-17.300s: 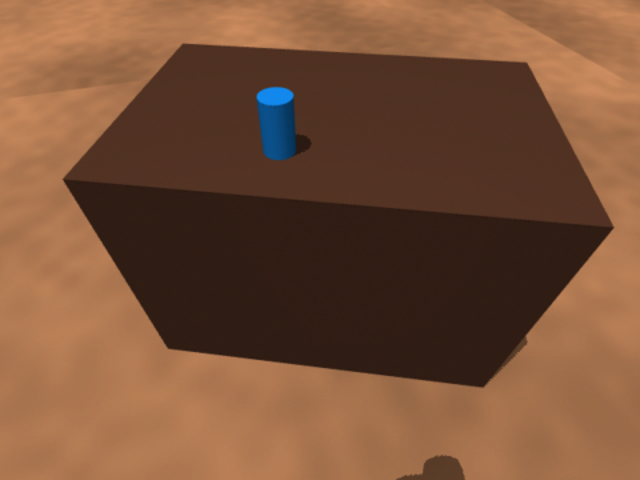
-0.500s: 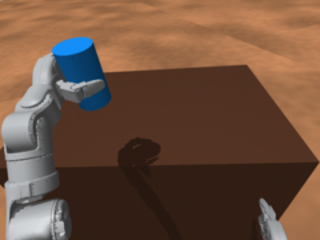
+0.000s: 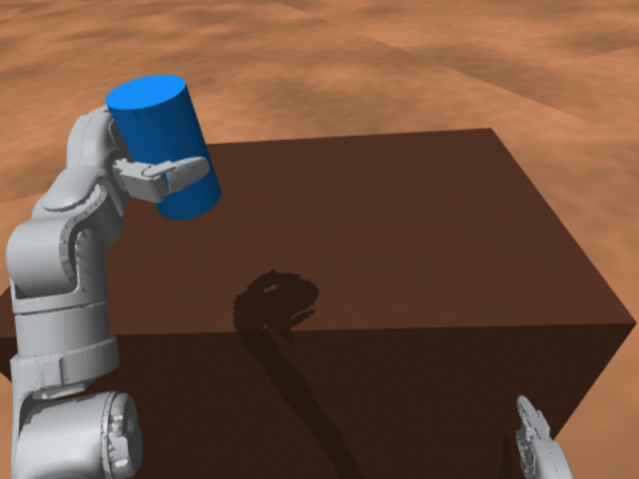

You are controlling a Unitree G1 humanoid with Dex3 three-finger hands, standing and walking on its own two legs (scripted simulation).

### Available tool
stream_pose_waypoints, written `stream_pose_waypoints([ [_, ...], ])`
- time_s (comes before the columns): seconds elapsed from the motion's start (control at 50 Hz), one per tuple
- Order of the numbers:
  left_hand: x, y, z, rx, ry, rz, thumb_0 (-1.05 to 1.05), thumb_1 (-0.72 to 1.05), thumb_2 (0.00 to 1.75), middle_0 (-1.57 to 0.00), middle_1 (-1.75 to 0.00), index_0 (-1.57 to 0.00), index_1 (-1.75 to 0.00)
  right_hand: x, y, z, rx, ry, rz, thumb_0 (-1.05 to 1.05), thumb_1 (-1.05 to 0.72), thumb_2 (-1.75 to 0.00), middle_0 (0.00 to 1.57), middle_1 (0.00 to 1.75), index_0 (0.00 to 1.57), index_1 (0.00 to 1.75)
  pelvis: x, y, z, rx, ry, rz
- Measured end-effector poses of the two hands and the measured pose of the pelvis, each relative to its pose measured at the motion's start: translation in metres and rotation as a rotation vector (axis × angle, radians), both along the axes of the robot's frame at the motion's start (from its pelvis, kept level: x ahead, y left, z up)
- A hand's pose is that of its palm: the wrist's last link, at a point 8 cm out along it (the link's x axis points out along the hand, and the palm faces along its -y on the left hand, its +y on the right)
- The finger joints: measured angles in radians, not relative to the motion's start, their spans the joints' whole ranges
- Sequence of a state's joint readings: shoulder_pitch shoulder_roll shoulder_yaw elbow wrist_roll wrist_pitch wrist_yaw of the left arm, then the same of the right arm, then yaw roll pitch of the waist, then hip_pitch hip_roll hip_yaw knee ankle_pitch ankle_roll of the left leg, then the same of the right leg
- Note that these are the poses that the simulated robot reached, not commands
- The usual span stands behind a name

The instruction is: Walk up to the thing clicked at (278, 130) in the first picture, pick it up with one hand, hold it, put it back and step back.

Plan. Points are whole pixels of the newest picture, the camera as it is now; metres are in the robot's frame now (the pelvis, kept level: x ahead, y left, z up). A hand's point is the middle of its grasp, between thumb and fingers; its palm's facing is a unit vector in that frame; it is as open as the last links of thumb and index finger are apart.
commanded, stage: hold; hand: left
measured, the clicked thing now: (170, 150) +0.35 +0.16 +0.30
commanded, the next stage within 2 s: crouch in 0.52 s
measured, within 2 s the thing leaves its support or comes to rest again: neither
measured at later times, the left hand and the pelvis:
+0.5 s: hand (167, 149) +0.36 +0.16 +0.30, palm faces +0.12 -0.99 +0.00, open 10.5 cm; pelvis +0.00 +0.00 +0.00, yaw +0 degrees
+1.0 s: hand (186, 169) +0.39 +0.16 +0.26, palm faces +0.17 -0.99 +0.01, open 10.5 cm; pelvis -0.01 +0.00 +0.00, yaw +0 degrees
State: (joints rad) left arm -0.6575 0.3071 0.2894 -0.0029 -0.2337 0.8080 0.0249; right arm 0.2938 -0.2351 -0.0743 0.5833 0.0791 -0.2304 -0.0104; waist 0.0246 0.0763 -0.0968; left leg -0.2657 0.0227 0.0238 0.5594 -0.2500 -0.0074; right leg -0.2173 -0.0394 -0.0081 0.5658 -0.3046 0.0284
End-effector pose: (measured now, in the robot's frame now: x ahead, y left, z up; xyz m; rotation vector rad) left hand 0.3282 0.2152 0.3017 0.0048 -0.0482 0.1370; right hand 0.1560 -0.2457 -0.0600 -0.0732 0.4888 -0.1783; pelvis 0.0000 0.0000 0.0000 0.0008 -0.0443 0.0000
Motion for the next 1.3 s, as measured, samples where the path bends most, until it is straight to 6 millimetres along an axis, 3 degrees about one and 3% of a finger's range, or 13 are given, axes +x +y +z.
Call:
stream_pose_waypoints([
  [0.78, 0.001, -0.003, 0.005, -0.014, -0.001, 0.005, -0.01, -0.54, 1.05, -0.74, -1.09, -0.77, -1.1, 0.001, -0.002, -0.002, -0.004, 0.006, -0.013, -0.01, 0.53, -0.06, 0.05, 0.06, 0.05, 0.05, -0.002, 0.001, 0.0, 0.0, -0.003, 0.001],
  [0.86, 0.011, -0.002, -0.005, -0.024, 0.045, 0.017, -0.01, -0.54, 1.05, -0.75, -1.08, -0.77, -1.1, -0.002, -0.004, -0.003, -0.015, 0.014, -0.013, -0.01, 0.54, -0.06, 0.05, 0.06, 0.05, 0.05, -0.004, 0.0, 0.0, 0.002, 0.001, 0.003],
  [1.08, 0.049, 0.001, -0.059, -0.035, 0.124, 0.038, -0.01, -0.55, 1.06, -0.75, -1.08, -0.77, -1.1, -0.023, -0.014, -0.006, -0.075, 0.058, -0.046, -0.01, 0.55, -0.05, 0.05, 0.06, 0.05, 0.05, -0.011, -0.003, -0.001, 0.003, 0.032, -0.005],
  [1.3, 0.077, 0.016, -0.085, -0.014, 0.098, 0.064, -0.01, -0.55, 1.06, -0.75, -1.09, -0.77, -1.1, -0.029, -0.017, -0.008, -0.098, 0.092, -0.071, -0.01, 0.55, -0.06, 0.05, 0.06, 0.05, 0.05, -0.008, -0.002, -0.001, -0.003, 0.073, -0.017],
])
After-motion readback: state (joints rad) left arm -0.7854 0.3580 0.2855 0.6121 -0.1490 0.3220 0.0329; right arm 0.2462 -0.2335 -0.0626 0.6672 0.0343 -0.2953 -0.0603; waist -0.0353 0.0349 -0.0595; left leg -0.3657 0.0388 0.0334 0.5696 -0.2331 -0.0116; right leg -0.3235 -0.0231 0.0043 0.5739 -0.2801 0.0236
